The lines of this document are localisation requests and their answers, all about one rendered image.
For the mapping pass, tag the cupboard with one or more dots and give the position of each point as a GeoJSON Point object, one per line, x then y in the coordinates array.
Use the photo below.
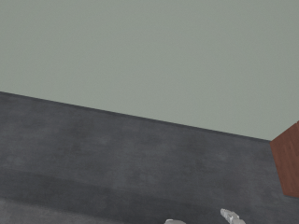
{"type": "Point", "coordinates": [285, 150]}

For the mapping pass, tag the robot right hand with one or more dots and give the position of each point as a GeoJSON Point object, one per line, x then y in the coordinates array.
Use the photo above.
{"type": "Point", "coordinates": [231, 217]}

